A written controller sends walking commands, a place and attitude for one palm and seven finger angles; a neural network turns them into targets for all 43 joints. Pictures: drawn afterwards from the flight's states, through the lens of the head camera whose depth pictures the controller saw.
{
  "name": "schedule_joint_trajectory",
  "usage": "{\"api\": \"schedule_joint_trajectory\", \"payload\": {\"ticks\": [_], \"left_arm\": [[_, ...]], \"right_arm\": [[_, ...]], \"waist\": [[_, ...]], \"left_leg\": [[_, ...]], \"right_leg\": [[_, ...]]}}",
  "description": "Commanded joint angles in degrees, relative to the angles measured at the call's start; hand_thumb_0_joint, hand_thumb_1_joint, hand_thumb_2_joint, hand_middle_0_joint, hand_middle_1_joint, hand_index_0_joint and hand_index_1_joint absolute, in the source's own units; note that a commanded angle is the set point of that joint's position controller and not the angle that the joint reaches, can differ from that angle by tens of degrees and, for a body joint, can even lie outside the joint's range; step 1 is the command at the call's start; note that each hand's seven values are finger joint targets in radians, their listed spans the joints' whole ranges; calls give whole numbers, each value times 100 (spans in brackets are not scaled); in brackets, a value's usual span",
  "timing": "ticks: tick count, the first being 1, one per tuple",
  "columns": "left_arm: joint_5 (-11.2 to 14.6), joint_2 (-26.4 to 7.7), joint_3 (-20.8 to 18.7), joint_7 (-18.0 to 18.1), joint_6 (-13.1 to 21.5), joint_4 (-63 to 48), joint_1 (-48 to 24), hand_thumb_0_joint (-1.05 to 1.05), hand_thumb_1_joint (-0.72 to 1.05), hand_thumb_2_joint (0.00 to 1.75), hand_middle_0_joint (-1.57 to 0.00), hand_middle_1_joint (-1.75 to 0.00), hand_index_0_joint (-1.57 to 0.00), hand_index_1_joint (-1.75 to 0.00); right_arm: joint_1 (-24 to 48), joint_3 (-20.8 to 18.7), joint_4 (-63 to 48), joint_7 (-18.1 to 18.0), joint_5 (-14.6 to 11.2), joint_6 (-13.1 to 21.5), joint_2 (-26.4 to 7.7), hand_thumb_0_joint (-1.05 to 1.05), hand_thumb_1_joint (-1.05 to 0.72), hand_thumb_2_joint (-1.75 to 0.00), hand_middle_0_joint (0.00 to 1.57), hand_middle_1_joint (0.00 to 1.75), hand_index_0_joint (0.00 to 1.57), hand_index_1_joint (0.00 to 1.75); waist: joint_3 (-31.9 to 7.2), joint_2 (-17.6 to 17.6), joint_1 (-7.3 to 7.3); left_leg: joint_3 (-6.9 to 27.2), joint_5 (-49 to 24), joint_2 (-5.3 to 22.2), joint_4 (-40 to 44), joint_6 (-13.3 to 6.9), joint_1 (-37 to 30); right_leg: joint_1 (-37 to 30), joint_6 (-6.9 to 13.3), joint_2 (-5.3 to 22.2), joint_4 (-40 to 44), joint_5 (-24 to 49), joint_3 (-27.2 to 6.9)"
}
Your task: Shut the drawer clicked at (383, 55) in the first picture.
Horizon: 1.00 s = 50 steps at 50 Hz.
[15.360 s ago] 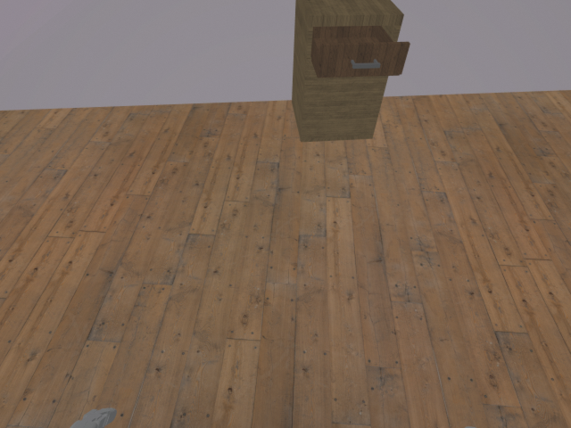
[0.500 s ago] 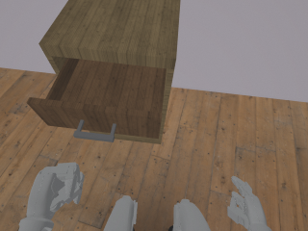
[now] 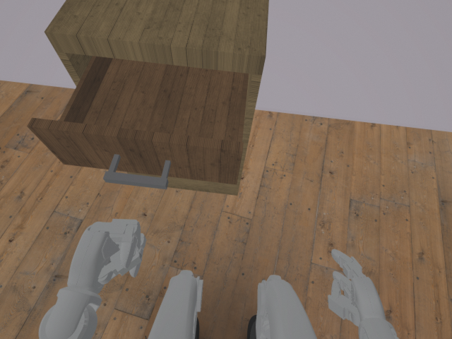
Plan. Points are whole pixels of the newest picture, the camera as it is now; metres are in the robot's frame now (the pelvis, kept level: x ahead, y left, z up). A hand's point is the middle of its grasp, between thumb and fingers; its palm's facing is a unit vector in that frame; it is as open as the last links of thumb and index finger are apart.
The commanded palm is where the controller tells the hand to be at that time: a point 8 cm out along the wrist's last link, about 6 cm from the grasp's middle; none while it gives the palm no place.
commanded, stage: bring the fist close to the handle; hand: left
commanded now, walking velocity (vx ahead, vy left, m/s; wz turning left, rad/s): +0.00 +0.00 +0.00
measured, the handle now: (139, 171) +0.41 +0.20 -0.03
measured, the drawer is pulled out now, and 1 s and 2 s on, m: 0.19 0.19 0.15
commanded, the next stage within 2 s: push the drawer shut in 0.98 s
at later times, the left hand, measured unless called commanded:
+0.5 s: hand (145, 228) +0.30 +0.16 -0.02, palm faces -0.08 -1.00 -0.04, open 3.3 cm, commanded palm +0.30 +0.21 -0.02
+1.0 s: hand (153, 226) +0.31 +0.15 -0.03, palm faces -0.10 -0.99 -0.04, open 3.3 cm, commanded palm +0.30 +0.20 -0.03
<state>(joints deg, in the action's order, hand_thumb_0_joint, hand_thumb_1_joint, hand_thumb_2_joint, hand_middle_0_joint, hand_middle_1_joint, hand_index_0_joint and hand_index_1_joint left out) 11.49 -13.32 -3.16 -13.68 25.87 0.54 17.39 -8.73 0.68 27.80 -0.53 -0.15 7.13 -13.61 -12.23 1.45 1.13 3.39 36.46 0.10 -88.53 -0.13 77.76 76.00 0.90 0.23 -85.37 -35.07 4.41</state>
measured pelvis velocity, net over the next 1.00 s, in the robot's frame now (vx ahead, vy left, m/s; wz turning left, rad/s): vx -0.01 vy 0.00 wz -0.01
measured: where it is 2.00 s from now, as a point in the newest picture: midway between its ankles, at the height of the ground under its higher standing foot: outside the picture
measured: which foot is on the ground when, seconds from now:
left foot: down 0.00-1.00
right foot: down 0.00-1.00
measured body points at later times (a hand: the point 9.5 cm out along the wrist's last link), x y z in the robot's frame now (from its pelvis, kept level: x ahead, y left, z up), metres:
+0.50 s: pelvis +0.00 +0.00 -0.03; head +0.14 +0.02 +0.40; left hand +0.30 +0.22 -0.02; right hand +0.19 -0.24 -0.13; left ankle +0.04 +0.11 -0.56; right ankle +0.05 -0.12 -0.56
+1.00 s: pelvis -0.01 +0.00 -0.04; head +0.14 +0.02 +0.39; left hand +0.31 +0.20 -0.03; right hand +0.19 -0.24 -0.14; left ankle +0.04 +0.11 -0.56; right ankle +0.05 -0.12 -0.56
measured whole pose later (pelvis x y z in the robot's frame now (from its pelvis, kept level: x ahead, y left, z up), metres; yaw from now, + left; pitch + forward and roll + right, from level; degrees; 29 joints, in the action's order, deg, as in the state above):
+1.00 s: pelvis -0.01 +0.00 -0.04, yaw -1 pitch +31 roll -3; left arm 10.0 -13.3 -4.9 -10.3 26.4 12.1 1.1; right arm -7.3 0.8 29.5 1.0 0.0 1.9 -14.4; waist -13.2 1.3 1.7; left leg 3.1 38.0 0.0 -96.1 -0.1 88.8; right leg 87.3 1.0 0.3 -93.2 -36.6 4.1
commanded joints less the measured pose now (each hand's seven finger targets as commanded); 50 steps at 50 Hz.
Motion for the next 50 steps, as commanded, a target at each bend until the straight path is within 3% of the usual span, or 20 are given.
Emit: {"api": "schedule_joint_trajectory", "payload": {"ticks": [1,3,5,10,14,18,24,28,29,32,39,42,43,50], "left_arm": [[142,-502,-533,205,386,-1125,-533,0,90,90,-140,-160,-140,-160],[133,-500,-583,281,362,-972,-512,0,90,90,-140,-160,-140,-160],[81,-469,-513,295,333,-752,-710,0,90,90,-140,-160,-140,-160],[8,-409,-290,209,320,-594,-1125,0,90,90,-140,-160,-140,-160],[53,-551,-499,228,402,-422,-1331,0,90,90,-140,-160,-140,-160],[27,-619,-658,335,581,-294,-1635,0,90,90,-140,-160,-140,-160],[-43,-530,-496,235,566,246,-2155,0,90,90,-140,-160,-140,-160],[-29,-591,-554,165,540,113,-2291,0,90,90,-140,-160,-140,-160],[-23,-554,-521,167,529,97,-2286,0,90,90,-140,-160,-140,-160],[36,-657,-630,218,479,-280,-1927,0,90,90,-140,-160,-140,-160],[-78,-537,-532,398,312,-4,-1971,0,90,90,-140,-160,-140,-160],[-82,-472,-434,382,384,-6,-2267,0,90,90,-140,-160,-140,-160],[-86,-492,-456,366,421,-15,-2241,0,90,90,-140,-160,-140,-160],[-63,-622,-527,340,519,-123,-2282,0,90,90,-140,-160,-140,-160]], "right_arm": [[85,-363,-794,-80,-19,248,-856,0,-90,-90,20,30,20,30],[81,-346,-793,-45,-13,219,-860,0,-90,-90,20,30,20,30],[86,-347,-750,-25,-25,178,-881,0,-90,-90,20,30,20,30],[50,-352,-711,-5,-37,115,-935,0,-90,-90,20,30,20,30],[38,-352,-653,-3,-30,73,-943,0,-90,-90,20,30,20,30],[40,-359,-545,17,7,57,-928,0,-90,-90,20,30,20,30],[27,-353,-464,50,14,-59,-1005,0,-90,-90,20,30,20,30],[-4,-371,-494,67,13,-117,-1042,0,-90,-90,20,30,20,30],[-7,-378,-505,76,11,-142,-1043,0,-90,-90,20,30,20,30],[6,-383,-620,115,-1,-196,-1034,0,-90,-90,20,30,20,30],[17,-355,-590,122,-31,-346,-983,0,-90,-90,20,30,20,30],[7,-357,-561,78,-24,-321,-977,0,-90,-90,20,30,20,30],[9,-350,-562,79,-21,-320,-976,0,-90,-90,20,30,20,30],[27,-338,-555,65,-5,-294,-952,0,-90,-90,20,30,20,30]], "waist": [[-2015,91,58],[-2092,143,13],[-1955,60,71],[-2078,72,155],[-2117,11,137],[-2315,207,81],[-2300,135,223],[-2734,393,127],[-2779,314,141],[-3040,471,-6],[-2417,-93,204],[-2369,-64,268],[-2434,47,203],[-2664,226,128]], "left_leg": [[57,-1182,-50,1207,-144,-1369],[55,-1263,-61,1195,-131,-1315],[55,-1141,-50,1146,-127,-1182],[52,-1110,-46,1027,-153,-1127],[43,-1131,-52,936,-154,-954],[45,-1298,-55,791,-121,-985],[31,-1159,-55,561,-143,-729],[81,-1592,-41,511,-105,-1053],[102,-1690,-30,498,-99,-1129],[121,-1975,-25,573,-78,-1349],[104,-1300,-39,521,-144,-713],[86,-1176,-52,476,-156,-674],[97,-1164,-56,525,-134,-759],[45,-1280,-67,508,-133,-842]], "right_leg": [[-1089,119,-101,1107,732,-179],[-1078,131,-95,1032,790,-157],[-972,125,-93,1008,712,-164],[-830,127,-82,958,720,-201],[-825,129,-91,882,726,-222],[-621,151,-93,675,841,-197],[-384,145,-88,559,788,-217],[-324,175,-78,367,1101,-165],[-292,168,-78,340,1164,-149],[-445,180,-78,319,1324,-154],[-414,125,-105,434,927,-169],[-317,122,-107,464,842,-187],[-311,141,-108,454,804,-172],[-494,146,-93,483,884,-242]]}}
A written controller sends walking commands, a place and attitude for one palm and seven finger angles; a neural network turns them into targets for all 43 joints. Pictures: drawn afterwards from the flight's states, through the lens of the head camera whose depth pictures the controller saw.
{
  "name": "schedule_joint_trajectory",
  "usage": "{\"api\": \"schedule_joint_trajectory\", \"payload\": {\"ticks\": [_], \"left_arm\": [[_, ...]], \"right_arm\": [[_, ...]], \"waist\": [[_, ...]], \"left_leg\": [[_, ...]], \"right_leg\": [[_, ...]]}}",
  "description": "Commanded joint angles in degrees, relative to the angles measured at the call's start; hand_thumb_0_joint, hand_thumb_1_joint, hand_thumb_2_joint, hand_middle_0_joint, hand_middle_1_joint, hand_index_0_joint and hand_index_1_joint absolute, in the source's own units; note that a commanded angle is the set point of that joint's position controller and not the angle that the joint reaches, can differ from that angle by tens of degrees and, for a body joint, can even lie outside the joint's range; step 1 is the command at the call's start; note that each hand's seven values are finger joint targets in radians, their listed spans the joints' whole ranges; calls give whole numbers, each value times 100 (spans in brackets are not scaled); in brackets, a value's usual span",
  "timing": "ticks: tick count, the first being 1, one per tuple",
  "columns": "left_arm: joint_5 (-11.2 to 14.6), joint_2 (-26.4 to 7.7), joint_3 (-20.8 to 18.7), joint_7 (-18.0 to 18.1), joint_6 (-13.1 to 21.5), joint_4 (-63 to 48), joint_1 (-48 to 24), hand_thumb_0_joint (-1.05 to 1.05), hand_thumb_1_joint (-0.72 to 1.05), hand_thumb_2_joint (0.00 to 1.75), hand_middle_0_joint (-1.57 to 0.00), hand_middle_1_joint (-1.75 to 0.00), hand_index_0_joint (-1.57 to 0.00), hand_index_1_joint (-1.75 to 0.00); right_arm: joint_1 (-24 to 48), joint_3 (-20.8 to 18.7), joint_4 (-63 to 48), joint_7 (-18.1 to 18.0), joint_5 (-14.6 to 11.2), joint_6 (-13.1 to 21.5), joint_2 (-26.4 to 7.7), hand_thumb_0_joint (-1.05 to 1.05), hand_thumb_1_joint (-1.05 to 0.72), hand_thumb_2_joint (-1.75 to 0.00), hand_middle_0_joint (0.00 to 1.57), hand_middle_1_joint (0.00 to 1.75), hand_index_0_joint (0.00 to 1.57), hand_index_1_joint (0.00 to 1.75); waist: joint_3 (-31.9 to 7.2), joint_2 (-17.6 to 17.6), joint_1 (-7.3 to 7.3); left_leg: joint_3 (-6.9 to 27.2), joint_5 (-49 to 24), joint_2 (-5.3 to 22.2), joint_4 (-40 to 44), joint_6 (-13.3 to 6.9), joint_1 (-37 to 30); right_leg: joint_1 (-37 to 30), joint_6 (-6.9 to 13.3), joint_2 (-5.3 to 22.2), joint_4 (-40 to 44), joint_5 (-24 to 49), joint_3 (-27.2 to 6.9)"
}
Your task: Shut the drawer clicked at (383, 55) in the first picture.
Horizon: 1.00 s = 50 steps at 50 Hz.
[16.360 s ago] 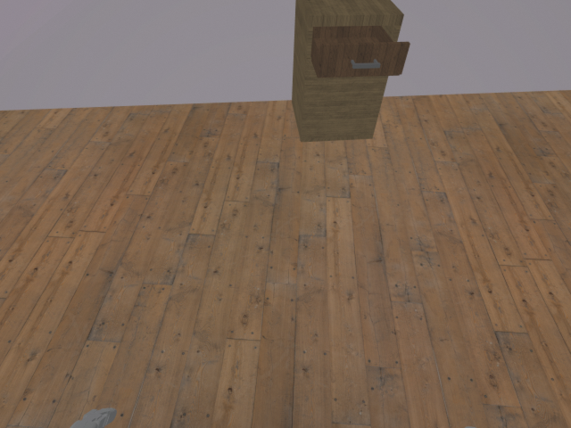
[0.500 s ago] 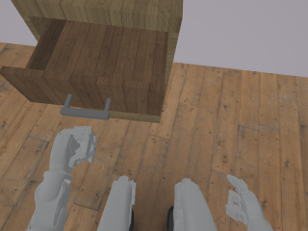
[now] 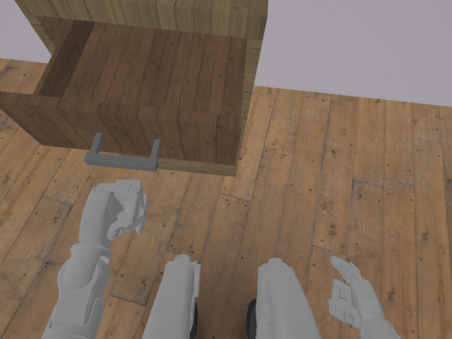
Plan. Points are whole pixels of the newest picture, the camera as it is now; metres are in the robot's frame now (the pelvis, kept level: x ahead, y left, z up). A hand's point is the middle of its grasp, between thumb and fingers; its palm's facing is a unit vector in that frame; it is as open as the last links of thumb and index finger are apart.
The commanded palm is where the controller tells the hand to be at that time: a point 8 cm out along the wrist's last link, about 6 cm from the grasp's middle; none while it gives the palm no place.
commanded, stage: push the drawer shut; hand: left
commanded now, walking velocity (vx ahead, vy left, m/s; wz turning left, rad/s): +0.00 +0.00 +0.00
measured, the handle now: (124, 152) +0.42 +0.20 +0.01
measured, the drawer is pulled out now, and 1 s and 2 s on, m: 0.19 0.15 0.01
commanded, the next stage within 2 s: none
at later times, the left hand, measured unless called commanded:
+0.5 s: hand (140, 194) +0.34 +0.16 +0.00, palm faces -0.10 -0.99 -0.05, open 2.9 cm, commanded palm +0.35 +0.21 +0.01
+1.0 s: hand (144, 172) +0.39 +0.17 +0.00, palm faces -0.09 -0.99 -0.06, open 2.7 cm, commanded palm +0.42 +0.19 +0.01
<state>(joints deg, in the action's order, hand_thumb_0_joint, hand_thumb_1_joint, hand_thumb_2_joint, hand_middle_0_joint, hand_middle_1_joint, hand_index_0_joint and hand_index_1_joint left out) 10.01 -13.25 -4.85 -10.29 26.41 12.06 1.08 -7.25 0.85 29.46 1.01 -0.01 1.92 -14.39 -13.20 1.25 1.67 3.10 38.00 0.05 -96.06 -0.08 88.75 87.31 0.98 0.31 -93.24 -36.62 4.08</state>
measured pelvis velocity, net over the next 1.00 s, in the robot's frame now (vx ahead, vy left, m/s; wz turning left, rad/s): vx -0.03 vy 0.01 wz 0.01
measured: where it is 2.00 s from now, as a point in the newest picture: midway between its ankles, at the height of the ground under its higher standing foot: outside the picture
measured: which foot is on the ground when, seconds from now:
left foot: down 0.00-1.00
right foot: down 0.00-1.00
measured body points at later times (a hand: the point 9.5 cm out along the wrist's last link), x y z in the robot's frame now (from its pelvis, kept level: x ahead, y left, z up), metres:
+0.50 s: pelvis -0.01 +0.00 +0.00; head +0.15 +0.03 +0.42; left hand +0.34 +0.22 +0.01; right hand +0.17 -0.25 -0.11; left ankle +0.05 +0.12 -0.53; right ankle +0.05 -0.12 -0.53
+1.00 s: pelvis -0.03 +0.01 -0.01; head +0.12 +0.05 +0.42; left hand +0.38 +0.22 +0.01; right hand +0.12 -0.25 -0.11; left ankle +0.05 +0.12 -0.53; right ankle +0.05 -0.12 -0.53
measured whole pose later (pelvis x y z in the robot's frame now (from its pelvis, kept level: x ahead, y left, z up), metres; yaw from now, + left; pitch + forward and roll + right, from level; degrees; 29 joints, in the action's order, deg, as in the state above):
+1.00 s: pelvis -0.03 +0.01 -0.01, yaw +0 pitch +30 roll -5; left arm 7.7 -18.1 -6.3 -8.6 25.6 36.6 -26.6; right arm -9.8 2.8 34.6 -1.4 0.3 2.7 -15.2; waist -11.6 0.8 4.6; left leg 3.9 33.8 -1.2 -96.1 -0.7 92.2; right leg 89.5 0.3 1.4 -92.4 -32.8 4.9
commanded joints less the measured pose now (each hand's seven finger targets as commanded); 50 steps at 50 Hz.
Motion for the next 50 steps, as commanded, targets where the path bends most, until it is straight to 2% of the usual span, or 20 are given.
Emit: {"api": "schedule_joint_trajectory", "payload": {"ticks": [1,4,6,8,10,12,14,17,18,19,23,26,30,32,34,35,40,43,49,50], "left_arm": [[93,-652,-424,-3,439,-1219,-520,0,90,90,-140,-160,-140,-160],[148,-714,-540,-39,348,-1151,-302,0,90,90,-140,-160,-140,-160],[132,-715,-512,-29,316,-1119,-553,0,90,90,-140,-160,-140,-160],[117,-640,-399,-26,317,-1037,-968,0,90,90,-140,-160,-140,-160],[134,-733,-467,-23,389,-1033,-1332,0,90,90,-140,-160,-140,-160],[123,-798,-517,-41,446,-892,-1525,0,90,90,-140,-160,-140,-160],[109,-719,-407,-66,459,-737,-1847,0,90,90,-140,-160,-140,-160],[109,-858,-537,-107,404,-542,-1951,0,90,90,-140,-160,-140,-160],[92,-901,-602,-106,370,-529,-1943,0,90,90,-140,-160,-140,-160],[94,-849,-565,-104,292,-407,-1941,0,90,90,-140,-160,-140,-160],[71,-840,-505,-71,177,-416,-2528,0,90,90,-140,-160,-140,-160],[61,-889,-542,11,199,-312,-3017,0,90,90,-140,-160,-140,-160],[12,-798,-359,48,284,-160,-3678,0,90,90,-140,-160,-140,-160],[-10,-918,-404,66,321,-55,-3939,0,90,90,-140,-160,-140,-160],[-34,-878,-332,60,323,91,-4199,0,90,90,-140,-160,-140,-160],[-48,-953,-374,75,339,85,-4306,0,90,90,-140,-160,-140,-160],[-107,-830,-159,135,251,430,-4894,0,90,90,-140,-160,-140,-160],[-168,-916,-178,208,236,602,-5280,0,90,90,-140,-160,-140,-160],[-229,-1064,-296,330,315,1306,-5923,0,90,90,-140,-160,-140,-160],[-238,-1090,-297,346,364,1316,-6098,0,90,90,-140,-160,-140,-160]], "right_arm": [[-105,-364,-729,-90,-27,223,-875,0,-90,-90,20,30,20,30],[-94,-359,-781,-74,-48,174,-872,0,-90,-90,20,30,20,30],[-99,-349,-763,-81,-50,153,-867,0,-90,-90,20,30,20,30],[-120,-339,-689,-105,-45,168,-876,0,-90,-90,20,30,20,30],[-145,-338,-632,-129,-29,206,-884,0,-90,-90,20,30,20,30],[-200,-338,-589,-168,-29,236,-905,0,-90,-90,20,30,20,30],[-194,-333,-527,-184,-17,260,-926,0,-90,-90,20,30,20,30],[-261,-338,-512,-199,-20,266,-980,0,-90,-90,20,30,20,30],[-261,-338,-520,-191,-12,254,-1001,0,-90,-90,20,30,20,30],[-266,-335,-534,-179,-22,219,-996,0,-90,-90,20,30,20,30],[-311,-326,-511,-192,-37,172,-1027,0,-90,-90,20,30,20,30],[-366,-319,-417,-238,-37,181,-1039,0,-90,-90,20,30,20,30],[-404,-305,-300,-278,-20,228,-1058,0,-90,-90,20,30,20,30],[-458,-288,-257,-305,-14,252,-1087,0,-90,-90,20,30,20,30],[-473,-286,-206,-316,-13,253,-1099,0,-90,-90,20,30,20,30],[-483,-280,-199,-326,-8,256,-1109,0,-90,-90,20,30,20,30],[-535,-246,-125,-337,-10,245,-1136,0,-90,-90,20,30,20,30],[-600,-233,-81,-351,3,255,-1159,0,-90,-90,20,30,20,30],[-680,-189,37,-364,19,243,-1141,0,-90,-90,20,30,20,30],[-690,-180,48,-360,28,249,-1134,0,-90,-90,20,30,20,30]], "waist": [[-2537,179,56],[-2518,133,-1],[-2406,94,74],[-2272,85,217],[-2277,175,235],[-2267,90,281],[-2310,206,331],[-2503,265,260],[-2656,437,194],[-2649,354,201],[-2617,397,332],[-2530,241,432],[-2501,389,572],[-2485,440,597],[-2497,445,650],[-2579,539,619],[-2534,719,732],[-2615,805,788],[-2443,648,915],[-2457,769,911]], "left_leg": [[63,-1448,-53,1253,-140,-1912],[22,-1454,-60,1275,-150,-1806],[7,-1387,-61,1242,-165,-1674],[30,-1303,-52,1181,-181,-1636],[19,-1172,-58,1151,-176,-1561],[37,-1145,-51,1130,-183,-1566],[35,-1096,-56,1123,-175,-1631],[54,-1224,-46,1146,-166,-1776],[74,-1339,-43,1193,-133,-1927],[54,-1347,-51,1204,-143,-1910],[118,-1266,-27,1236,-141,-1972],[133,-1056,-37,1206,-158,-1855],[209,-805,-48,1243,-146,-1977],[253,-689,-49,1276,-136,-1999],[287,-504,-49,1331,-127,-2058],[301,-490,-56,1354,-119,-2096],[477,-35,-46,1570,-86,-2322],[510,12,-41,1607,-83,-2402],[455,231,-58,1601,-110,-2092],[439,191,-61,1599,-105,-2110]], "right_leg": [[-1645,132,-104,1277,1058,-213],[-1817,125,-120,1315,1097,-246],[-1836,114,-118,1345,1059,-280],[-1635,101,-128,1348,1018,-264],[-1630,106,-120,1372,888,-296],[-1553,109,-138,1360,852,-274],[-1454,108,-112,1363,823,-269],[-1469,125,-124,1311,910,-243],[-1436,139,-108,1243,1006,-197],[-1493,127,-100,1280,1018,-220],[-1309,108,-99,1255,990,-163],[-1262,92,-91,1303,848,-182],[-946,95,-75,1274,696,-131],[-840,108,-78,1239,628,-102],[-772,101,-63,1271,549,-96],[-789,114,-60,1257,538,-99],[-497,119,-42,1264,388,-39],[-430,126,-44,1261,394,-31],[-519,110,-57,1343,255,-62],[-506,120,-59,1332,271,-70]]}}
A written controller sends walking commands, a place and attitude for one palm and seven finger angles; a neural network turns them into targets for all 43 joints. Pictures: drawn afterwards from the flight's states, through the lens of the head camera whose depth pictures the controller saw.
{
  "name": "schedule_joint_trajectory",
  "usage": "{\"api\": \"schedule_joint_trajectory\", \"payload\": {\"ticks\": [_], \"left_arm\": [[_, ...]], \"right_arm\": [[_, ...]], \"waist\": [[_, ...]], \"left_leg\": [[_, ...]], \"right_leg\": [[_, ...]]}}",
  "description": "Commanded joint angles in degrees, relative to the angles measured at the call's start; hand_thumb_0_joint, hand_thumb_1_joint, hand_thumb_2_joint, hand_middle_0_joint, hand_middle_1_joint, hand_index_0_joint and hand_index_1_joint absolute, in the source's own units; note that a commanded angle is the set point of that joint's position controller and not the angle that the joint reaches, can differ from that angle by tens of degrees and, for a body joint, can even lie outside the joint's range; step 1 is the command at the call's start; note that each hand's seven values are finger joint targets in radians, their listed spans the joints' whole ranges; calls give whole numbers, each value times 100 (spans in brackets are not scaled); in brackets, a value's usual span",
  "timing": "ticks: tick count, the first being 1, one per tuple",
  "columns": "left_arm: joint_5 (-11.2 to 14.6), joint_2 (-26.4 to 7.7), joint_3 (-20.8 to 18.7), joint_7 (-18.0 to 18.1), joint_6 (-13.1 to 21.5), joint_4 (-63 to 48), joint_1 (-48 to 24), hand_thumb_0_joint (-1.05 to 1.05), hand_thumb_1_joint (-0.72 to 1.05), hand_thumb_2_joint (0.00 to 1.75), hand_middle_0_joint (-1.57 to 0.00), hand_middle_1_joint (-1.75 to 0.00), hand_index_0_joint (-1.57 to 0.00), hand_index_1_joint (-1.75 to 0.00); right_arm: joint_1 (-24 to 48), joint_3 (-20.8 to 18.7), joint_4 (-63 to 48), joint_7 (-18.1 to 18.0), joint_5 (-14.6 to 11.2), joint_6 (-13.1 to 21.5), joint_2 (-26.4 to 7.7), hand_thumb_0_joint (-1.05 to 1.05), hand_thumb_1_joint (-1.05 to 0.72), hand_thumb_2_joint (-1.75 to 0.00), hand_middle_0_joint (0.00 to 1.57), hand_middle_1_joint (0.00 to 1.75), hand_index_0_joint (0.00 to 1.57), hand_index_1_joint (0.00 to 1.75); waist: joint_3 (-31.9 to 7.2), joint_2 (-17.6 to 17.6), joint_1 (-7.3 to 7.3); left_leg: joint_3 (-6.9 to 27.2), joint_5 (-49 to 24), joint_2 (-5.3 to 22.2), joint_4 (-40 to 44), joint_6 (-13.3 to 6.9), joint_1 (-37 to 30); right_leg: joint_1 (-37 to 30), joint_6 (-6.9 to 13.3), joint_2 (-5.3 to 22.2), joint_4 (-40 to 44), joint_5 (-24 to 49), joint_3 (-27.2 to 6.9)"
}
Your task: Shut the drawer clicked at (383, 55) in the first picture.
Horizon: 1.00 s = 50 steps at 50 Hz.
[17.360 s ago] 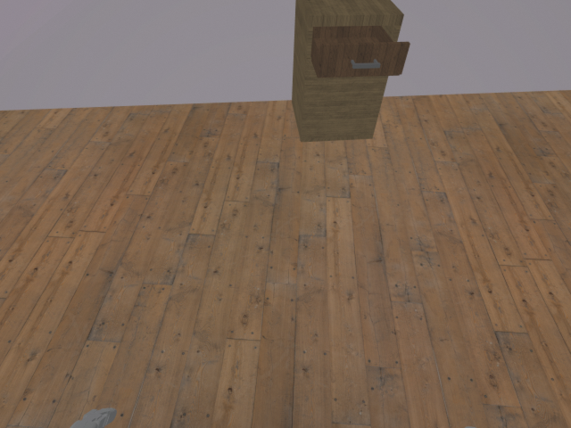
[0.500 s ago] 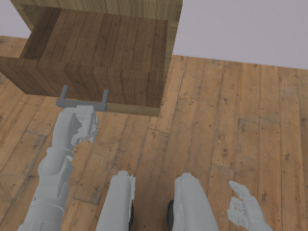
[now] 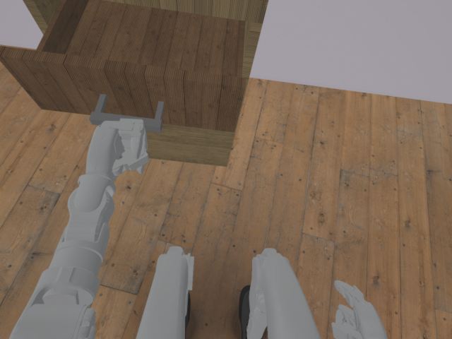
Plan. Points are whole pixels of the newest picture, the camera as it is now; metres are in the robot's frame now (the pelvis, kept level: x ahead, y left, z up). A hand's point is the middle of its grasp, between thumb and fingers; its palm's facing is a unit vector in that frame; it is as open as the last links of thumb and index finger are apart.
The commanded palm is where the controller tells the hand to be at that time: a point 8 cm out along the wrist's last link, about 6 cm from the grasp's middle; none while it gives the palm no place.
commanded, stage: push the drawer shut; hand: left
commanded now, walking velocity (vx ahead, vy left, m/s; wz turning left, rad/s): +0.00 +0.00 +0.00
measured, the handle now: (129, 113) +0.49 +0.19 +0.02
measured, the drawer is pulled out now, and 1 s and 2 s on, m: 0.15 0.01 0.00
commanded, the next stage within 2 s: pull the fist back off the drawer in 1.60 s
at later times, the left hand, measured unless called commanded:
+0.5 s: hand (158, 112) +0.50 +0.14 +0.01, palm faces -0.06 -1.00 -0.08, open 3.1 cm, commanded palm +0.51 +0.17 +0.02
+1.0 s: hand (157, 88) +0.56 +0.15 +0.01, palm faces -0.07 -1.00 -0.06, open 2.8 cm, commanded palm +0.57 +0.16 +0.02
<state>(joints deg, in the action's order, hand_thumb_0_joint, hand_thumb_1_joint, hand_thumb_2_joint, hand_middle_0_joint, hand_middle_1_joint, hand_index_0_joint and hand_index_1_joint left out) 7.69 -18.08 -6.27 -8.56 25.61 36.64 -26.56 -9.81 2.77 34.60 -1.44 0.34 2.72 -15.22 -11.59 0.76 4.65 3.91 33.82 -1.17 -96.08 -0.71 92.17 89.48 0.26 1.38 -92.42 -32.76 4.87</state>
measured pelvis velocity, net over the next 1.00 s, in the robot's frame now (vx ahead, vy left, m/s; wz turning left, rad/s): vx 0.00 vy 0.00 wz -0.05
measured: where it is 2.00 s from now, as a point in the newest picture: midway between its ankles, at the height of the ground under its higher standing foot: (213, 335)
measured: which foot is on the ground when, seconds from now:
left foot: down 0.00-1.00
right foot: down 0.00-1.00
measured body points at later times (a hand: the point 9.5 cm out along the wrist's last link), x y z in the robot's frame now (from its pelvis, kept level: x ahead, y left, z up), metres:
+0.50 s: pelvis +0.00 -0.01 -0.01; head +0.18 +0.02 +0.41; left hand +0.50 +0.19 +0.02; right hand +0.08 -0.27 -0.13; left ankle +0.08 +0.11 -0.52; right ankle +0.08 -0.13 -0.52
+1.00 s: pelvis +0.00 +0.00 -0.02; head +0.21 +0.04 +0.38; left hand +0.56 +0.20 +0.01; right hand +0.05 -0.27 -0.13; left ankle +0.08 +0.11 -0.52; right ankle +0.08 -0.13 -0.52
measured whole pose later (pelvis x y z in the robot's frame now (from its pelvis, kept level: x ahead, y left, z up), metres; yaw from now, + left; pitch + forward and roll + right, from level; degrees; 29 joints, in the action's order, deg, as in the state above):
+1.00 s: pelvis +0.00 +0.00 -0.02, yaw -3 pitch +35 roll -6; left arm 1.2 -29.1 -17.2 -10.1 26.7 64.9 -58.3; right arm -13.7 4.0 35.4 1.1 3.3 -3.5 -15.3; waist -9.7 1.6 11.6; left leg 4.5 35.0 0.3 -99.7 -0.7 100.0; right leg 97.4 0.3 -0.2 -94.9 -32.8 5.3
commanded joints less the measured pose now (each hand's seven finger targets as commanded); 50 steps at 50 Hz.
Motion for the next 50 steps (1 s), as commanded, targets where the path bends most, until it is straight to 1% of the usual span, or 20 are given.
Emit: {"api": "schedule_joint_trajectory", "payload": {"ticks": [1,4,8,11,13,18,21,25,28,29,30,32,33,35,37,41,44,48,49,50], "left_arm": [[-21,-616,-172,188,482,-1070,-3402,0,90,90,-140,-160,-140,-160],[-74,-626,-193,217,568,-734,-3667,0,90,90,-140,-160,-140,-160],[-126,-802,-376,213,678,-332,-3969,0,90,90,-140,-160,-140,-160],[-193,-904,-467,191,735,72,-4166,0,90,90,-140,-160,-140,-160],[-217,-976,-500,175,798,129,-4470,0,90,90,-140,-160,-140,-160],[-261,-1062,-663,131,859,581,-4692,0,90,90,-140,-160,-140,-160],[-303,-1226,-772,128,860,736,-4971,0,90,90,-140,-160,-140,-160],[-302,-1551,-1077,65,845,874,-5075,0,90,90,-140,-160,-140,-160],[-334,-1656,-1122,19,803,1059,-5290,0,90,90,-140,-160,-140,-160],[-340,-1739,-1196,4,769,1149,-5289,0,90,90,-140,-160,-140,-160],[-329,-1896,-1305,-10,766,1095,-5379,0,90,90,-140,-160,-140,-160],[-345,-1951,-1328,-61,768,1071,-5462,0,90,90,-140,-160,-140,-160],[-343,-1801,-1232,-84,721,1203,-5471,0,90,90,-140,-160,-140,-160],[-370,-1870,-1261,-105,689,1235,-5545,0,90,90,-140,-160,-140,-160],[-362,-1717,-1127,-94,658,1241,-5803,0,90,90,-140,-160,-140,-160],[-423,-2127,-1362,-59,544,1399,-6047,0,90,90,-140,-160,-140,-160],[-496,-1967,-1181,-48,493,1493,-6245,0,90,90,-140,-160,-140,-160],[-534,-1995,-1175,-10,432,1416,-6550,0,90,90,-140,-160,-140,-160],[-579,-2158,-1258,11,402,1496,-6594,0,90,90,-140,-160,-140,-160],[-597,-2081,-1163,25,363,1520,-6703,0,90,90,-140,-160,-140,-160]], "right_arm": [[-453,-375,-440,-101,4,167,-1049,0,-90,-90,20,30,20,30],[-548,-386,-383,-70,35,136,-1066,0,-90,-90,20,30,20,30],[-688,-382,-336,-29,78,93,-1069,0,-90,-90,20,30,20,30],[-761,-383,-290,0,92,21,-1071,0,-90,-90,20,30,20,30],[-808,-382,-259,21,118,-2,-1086,0,-90,-90,20,30,20,30],[-964,-402,-221,70,160,-125,-1086,0,-90,-90,20,30,20,30],[-1037,-400,-188,90,180,-204,-1079,0,-90,-90,20,30,20,30],[-1125,-392,-192,112,198,-303,-1090,0,-90,-90,20,30,20,30],[-1159,-359,-190,120,212,-366,-1064,0,-90,-90,20,30,20,30],[-1175,-360,-186,120,205,-387,-1062,0,-90,-90,20,30,20,30],[-1187,-344,-205,116,216,-408,-1071,0,-90,-90,20,30,20,30],[-1204,-341,-229,116,217,-435,-1067,0,-90,-90,20,30,20,30],[-1217,-343,-216,128,223,-451,-1070,0,-90,-90,20,30,20,30],[-1248,-334,-199,132,231,-486,-1090,0,-90,-90,20,30,20,30],[-1285,-336,-184,144,236,-495,-1086,0,-90,-90,20,30,20,30],[-1338,-288,-164,134,251,-558,-1140,0,-90,-90,20,30,20,30],[-1382,-276,-130,152,267,-575,-1146,0,-90,-90,20,30,20,30],[-1501,-279,-106,165,300,-601,-1182,0,-90,-90,20,30,20,30],[-1514,-260,-99,164,307,-615,-1205,0,-90,-90,20,30,20,30],[-1512,-243,-97,176,311,-625,-1197,0,-90,-90,20,30,20,30]], "waist": [[-2673,920,597],[-2750,1011,647],[-2903,897,677],[-2805,807,693],[-2949,984,726],[-3053,838,747],[-3028,713,813],[-3283,666,791],[-3157,757,842],[-3147,656,866],[-3177,701,840],[-3300,845,830],[-3332,835,891],[-3311,938,886],[-3231,1022,1019],[-3185,970,1052],[-3199,1284,1129],[-3457,1394,1221],[-3372,1457,1193],[-3289,1514,1247]], "left_leg": [[374,580,60,1629,-26,-2535],[409,479,72,1631,-12,-2640],[299,195,59,1505,-56,-2493],[274,190,68,1476,-63,-2334],[274,86,71,1436,-69,-2429],[203,-234,70,1308,-94,-2293],[136,-247,66,1215,-135,-2105],[63,-489,70,1075,-171,-1984],[35,-484,71,1021,-187,-1801],[3,-480,77,964,-205,-1706],[8,-571,74,942,-208,-1667],[32,-671,80,946,-203,-1830],[34,-649,84,921,-204,-1823],[87,-723,97,922,-189,-1914],[124,-688,111,917,-198,-2020],[130,-582,115,852,-204,-1790],[237,-632,133,899,-169,-2080],[329,-862,159,862,-158,-2365],[361,-766,165,890,-135,-2321],[378,-694,161,904,-137,-2314]], "right_leg": [[-694,202,-160,1233,-94,-138],[-610,208,-162,1197,-18,-134],[-834,203,-194,1225,72,-179],[-883,203,-210,1234,35,-194],[-799,211,-215,1175,97,-182],[-952,193,-236,1166,234,-209],[-1079,174,-252,1208,239,-255],[-1307,161,-278,1208,379,-315],[-1337,160,-296,1216,377,-341],[-1386,147,-305,1232,376,-367],[-1458,151,-307,1209,443,-377],[-1393,166,-321,1175,497,-350],[-1335,153,-327,1182,484,-344],[-1198,165,-332,1118,525,-292],[-979,157,-334,1101,521,-252],[-1000,151,-342,1082,460,-257],[-653,172,-342,1002,481,-161],[-517,165,-340,941,632,-119],[-458,179,-338,912,569,-100],[-370,181,-338,911,535,-88]]}}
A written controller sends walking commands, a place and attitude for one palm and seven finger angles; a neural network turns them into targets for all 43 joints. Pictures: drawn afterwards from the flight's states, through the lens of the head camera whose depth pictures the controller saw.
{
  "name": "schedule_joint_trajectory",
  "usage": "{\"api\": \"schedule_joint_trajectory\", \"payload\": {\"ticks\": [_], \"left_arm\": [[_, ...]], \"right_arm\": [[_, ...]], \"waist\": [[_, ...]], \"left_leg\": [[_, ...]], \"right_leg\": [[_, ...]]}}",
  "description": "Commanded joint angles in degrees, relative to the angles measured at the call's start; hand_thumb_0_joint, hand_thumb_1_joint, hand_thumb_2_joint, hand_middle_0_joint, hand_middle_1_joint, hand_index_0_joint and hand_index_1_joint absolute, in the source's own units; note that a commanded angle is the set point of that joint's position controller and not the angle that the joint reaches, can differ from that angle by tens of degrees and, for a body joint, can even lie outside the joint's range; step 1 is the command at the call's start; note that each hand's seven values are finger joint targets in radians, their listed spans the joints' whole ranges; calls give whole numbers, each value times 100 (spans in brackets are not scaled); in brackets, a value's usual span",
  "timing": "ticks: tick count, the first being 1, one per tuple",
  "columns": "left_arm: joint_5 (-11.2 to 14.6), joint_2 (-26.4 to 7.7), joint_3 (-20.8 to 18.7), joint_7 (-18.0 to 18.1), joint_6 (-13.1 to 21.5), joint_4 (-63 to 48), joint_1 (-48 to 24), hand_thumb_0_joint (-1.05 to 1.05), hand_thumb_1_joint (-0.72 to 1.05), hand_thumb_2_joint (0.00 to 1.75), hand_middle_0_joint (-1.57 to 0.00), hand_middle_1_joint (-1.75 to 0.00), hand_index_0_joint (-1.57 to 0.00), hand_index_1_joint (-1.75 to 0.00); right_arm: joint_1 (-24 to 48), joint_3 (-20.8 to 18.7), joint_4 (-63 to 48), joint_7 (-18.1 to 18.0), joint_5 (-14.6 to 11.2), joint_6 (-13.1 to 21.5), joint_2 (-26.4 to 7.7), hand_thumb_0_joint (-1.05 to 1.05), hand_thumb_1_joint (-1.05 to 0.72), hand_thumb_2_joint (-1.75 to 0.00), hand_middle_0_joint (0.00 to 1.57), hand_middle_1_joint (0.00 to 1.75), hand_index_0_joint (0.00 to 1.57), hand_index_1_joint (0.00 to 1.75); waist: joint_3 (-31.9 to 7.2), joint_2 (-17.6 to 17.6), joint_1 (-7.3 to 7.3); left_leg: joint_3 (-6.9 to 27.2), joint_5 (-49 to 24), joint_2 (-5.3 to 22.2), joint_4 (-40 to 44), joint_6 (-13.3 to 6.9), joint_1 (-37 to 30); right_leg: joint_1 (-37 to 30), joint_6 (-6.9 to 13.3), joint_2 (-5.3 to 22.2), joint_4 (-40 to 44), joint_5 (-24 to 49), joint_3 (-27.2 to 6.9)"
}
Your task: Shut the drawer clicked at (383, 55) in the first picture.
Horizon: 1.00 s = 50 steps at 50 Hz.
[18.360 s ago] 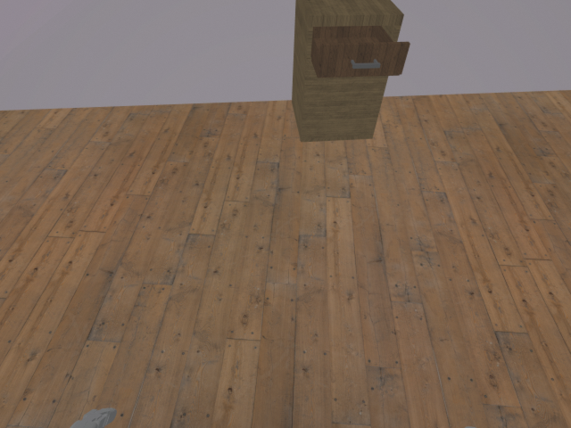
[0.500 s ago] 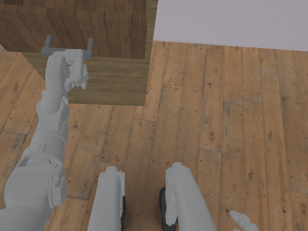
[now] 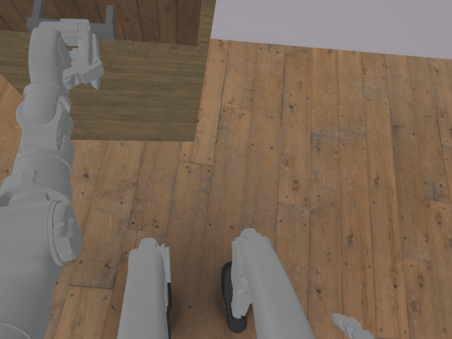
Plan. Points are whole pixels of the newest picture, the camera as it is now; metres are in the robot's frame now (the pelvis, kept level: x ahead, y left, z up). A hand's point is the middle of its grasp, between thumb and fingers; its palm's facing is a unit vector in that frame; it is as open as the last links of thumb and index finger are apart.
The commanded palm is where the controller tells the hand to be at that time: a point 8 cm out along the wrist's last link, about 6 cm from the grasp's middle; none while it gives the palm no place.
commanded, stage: push the drawer shut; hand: left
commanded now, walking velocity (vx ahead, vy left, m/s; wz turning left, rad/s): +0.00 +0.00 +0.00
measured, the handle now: (74, 19) +0.62 +0.21 +0.03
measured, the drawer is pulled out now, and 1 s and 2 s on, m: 0.01 0.00 0.00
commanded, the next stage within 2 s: pull the fist back off the drawer in 0.60 s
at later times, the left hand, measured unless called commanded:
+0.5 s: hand (92, 53) +0.56 +0.18 +0.03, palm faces -0.01 -1.00 -0.07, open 2.7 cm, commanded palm +0.61 +0.17 +0.03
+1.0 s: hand (90, 51) +0.56 +0.19 +0.03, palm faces -0.02 -1.00 -0.08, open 3.0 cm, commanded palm +0.57 +0.17 +0.03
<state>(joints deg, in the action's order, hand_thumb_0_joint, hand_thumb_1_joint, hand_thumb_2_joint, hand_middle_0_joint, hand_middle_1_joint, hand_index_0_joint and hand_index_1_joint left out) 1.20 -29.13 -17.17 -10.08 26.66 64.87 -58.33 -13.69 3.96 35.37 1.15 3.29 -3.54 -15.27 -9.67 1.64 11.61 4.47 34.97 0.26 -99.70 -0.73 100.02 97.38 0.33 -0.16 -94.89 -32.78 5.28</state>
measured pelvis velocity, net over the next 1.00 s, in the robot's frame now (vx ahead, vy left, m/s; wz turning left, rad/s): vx -0.02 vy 0.01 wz -0.01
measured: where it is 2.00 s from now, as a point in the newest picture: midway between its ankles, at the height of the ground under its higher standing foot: (198, 316)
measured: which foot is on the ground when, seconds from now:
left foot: down 0.00-1.00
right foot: down 0.00-1.00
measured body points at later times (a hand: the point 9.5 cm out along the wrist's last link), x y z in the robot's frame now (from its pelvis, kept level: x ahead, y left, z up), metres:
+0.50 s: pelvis -0.02 +0.00 -0.01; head +0.19 +0.07 +0.38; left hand +0.56 +0.24 +0.03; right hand +0.01 -0.26 -0.10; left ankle +0.07 +0.11 -0.50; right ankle +0.08 -0.12 -0.50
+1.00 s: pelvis -0.02 +0.01 -0.01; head +0.19 +0.07 +0.39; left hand +0.56 +0.24 +0.04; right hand +0.00 -0.26 -0.10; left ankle +0.07 +0.11 -0.50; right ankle +0.08 -0.12 -0.50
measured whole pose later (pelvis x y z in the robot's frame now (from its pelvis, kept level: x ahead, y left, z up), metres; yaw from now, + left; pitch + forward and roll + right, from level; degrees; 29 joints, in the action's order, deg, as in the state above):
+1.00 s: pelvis -0.02 +0.01 -0.01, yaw -1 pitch +36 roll -8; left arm -1.6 -35.0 -14.9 -8.3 22.2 69.7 -67.1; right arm -16.7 6.5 36.8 1.5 4.3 -0.7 -14.8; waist -8.7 1.3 15.1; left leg 5.6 32.3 -0.3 -100.0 -1.3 103.6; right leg 99.7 -0.3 0.1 -93.8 -29.9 6.3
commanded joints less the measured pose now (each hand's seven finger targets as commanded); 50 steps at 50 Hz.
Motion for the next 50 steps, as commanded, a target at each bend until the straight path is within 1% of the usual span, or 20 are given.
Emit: {"api": "schedule_joint_trajectory", "payload": {"ticks": [1,3,5,8,10,13,14,16,18,20,24,28,31,35,38,41,43,45,47,50], "left_arm": [[11,-1029,-104,208,226,-1238,-3566,0,90,90,-140,-160,-140,-160],[-52,-926,14,254,184,-1175,-3762,0,90,90,-140,-160,-140,-160],[-99,-1132,-95,306,148,-1217,-3925,0,90,90,-140,-160,-140,-160],[-175,-1061,34,353,116,-1195,-4216,0,90,90,-140,-160,-140,-160],[-180,-995,102,399,70,-1133,-4373,0,90,90,-140,-160,-140,-160],[-215,-1229,63,444,107,-1387,-4708,0,90,90,-140,-160,-140,-160],[-231,-1144,135,437,62,-1160,-4616,0,90,90,-140,-160,-140,-160],[-225,-1313,73,449,41,-1173,-4732,0,90,90,-140,-160,-140,-160],[-215,-1200,179,459,38,-1179,-4832,0,90,90,-140,-160,-140,-160],[-218,-1379,116,459,37,-1157,-4889,0,90,90,-140,-160,-140,-160],[-215,-1423,139,454,10,-1065,-4908,0,90,90,-140,-160,-140,-160],[-217,-1431,158,437,19,-1116,-4977,0,90,90,-140,-160,-140,-160],[-185,-1343,170,439,-38,-951,-4900,0,90,90,-140,-160,-140,-160],[-213,-1297,228,453,-27,-1015,-4985,0,90,90,-140,-160,-140,-160],[-213,-1228,221,443,-59,-884,-4867,0,90,90,-140,-160,-140,-160],[-223,-1244,215,429,-66,-941,-4860,0,90,90,-140,-160,-140,-160],[-233,-1102,270,413,-65,-912,-4752,0,90,90,-140,-160,-140,-160],[-180,-1047,241,393,-89,-938,-4666,0,90,90,-140,-160,-140,-160],[-161,-1189,110,353,-72,-1026,-4537,0,90,90,-140,-160,-140,-160],[-109,-1087,93,277,-82,-1129,-4271,0,90,90,-140,-160,-140,-160]], "right_arm": [[-1146,-358,-152,-83,22,-9,-1203,0,-90,-90,20,30,20,30],[-1193,-352,-138,-84,39,-10,-1223,0,-90,-90,20,30,20,30],[-1246,-327,-132,-83,65,-23,-1240,0,-90,-90,20,30,20,30],[-1295,-310,-107,-71,79,-18,-1241,0,-90,-90,20,30,20,30],[-1319,-300,-76,-72,75,-8,-1247,0,-90,-90,20,30,20,30],[-1342,-270,-65,-97,86,41,-1251,0,-90,-90,20,30,20,30],[-1333,-261,-31,-90,65,55,-1236,0,-90,-90,20,30,20,30],[-1316,-222,-21,-120,72,84,-1255,0,-90,-90,20,30,20,30],[-1297,-207,-2,-137,58,138,-1252,0,-90,-90,20,30,20,30],[-1274,-176,8,-151,49,184,-1262,0,-90,-90,20,30,20,30],[-1251,-139,35,-190,34,274,-1284,0,-90,-90,20,30,20,30],[-1277,-127,47,-198,40,348,-1315,0,-90,-90,20,30,20,30],[-1255,-123,65,-197,35,380,-1329,0,-90,-90,20,30,20,30],[-1257,-133,80,-197,44,423,-1346,0,-90,-90,20,30,20,30],[-1316,-140,80,-187,55,418,-1358,0,-90,-90,20,30,20,30],[-1338,-157,56,-164,70,392,-1352,0,-90,-90,20,30,20,30],[-1377,-175,49,-128,84,369,-1345,0,-90,-90,20,30,20,30],[-1402,-200,38,-103,93,342,-1343,0,-90,-90,20,30,20,30],[-1456,-201,20,-79,101,310,-1329,0,-90,-90,20,30,20,30],[-1434,-239,-21,-40,92,244,-1316,0,-90,-90,20,30,20,30]], "waist": [[-3434,1414,562],[-3414,1496,671],[-3490,1518,682],[-3453,1733,777],[-3339,1682,874],[-3563,1907,900],[-3469,1834,923],[-3360,1781,975],[-3276,1946,1044],[-3265,2035,1029],[-3207,2019,1080],[-3311,2148,1099],[-3089,2003,1142],[-3150,2164,1137],[-3079,1967,1162],[-3108,2031,1095],[-3151,2130,1049],[-3154,1952,1036],[-3296,1987,932],[-3371,1919,830]], "left_leg": [[338,-731,20,1267,-134,-3073],[443,-680,45,1299,-120,-3208],[461,-713,51,1268,-124,-3195],[554,-655,72,1319,-94,-3347],[560,-406,65,1340,-112,-3245],[518,-403,40,1334,-115,-3297],[517,-280,29,1346,-118,-3221],[493,-83,33,1350,-141,-3055],[522,50,49,1415,-143,-3151],[494,182,42,1438,-137,-3078],[516,311,61,1484,-150,-3035],[583,296,88,1528,-127,-3211],[581,484,87,1549,-140,-3041],[643,531,101,1597,-114,-3201],[676,558,116,1597,-121,-3150],[638,479,93,1556,-115,-3080],[688,339,101,1575,-81,-3265],[653,267,90,1522,-99,-3169],[601,14,80,1483,-97,-3203],[578,-82,84,1459,-88,-3196]], "right_leg": [[-1116,177,-183,1148,504,-119],[-879,172,-176,1111,503,-81],[-902,173,-177,1080,526,-77],[-685,178,-162,1057,521,-43],[-640,164,-163,1110,450,-55],[-729,175,-164,1120,449,-78],[-708,177,-175,1151,389,-76],[-732,169,-179,1167,300,-81],[-590,172,-185,1216,249,-73],[-628,177,-181,1233,199,-93],[-602,172,-182,1243,142,-76],[-508,177,-183,1212,165,-42],[-475,163,-171,1247,105,-42],[-354,172,-155,1219,100,-23],[-350,164,-154,1222,91,-6],[-418,181,-145,1192,137,-20],[-355,196,-135,1170,213,6],[-469,183,-138,1191,255,-18],[-634,198,-152,1167,341,-21],[-724,201,-157,1155,384,-28]]}}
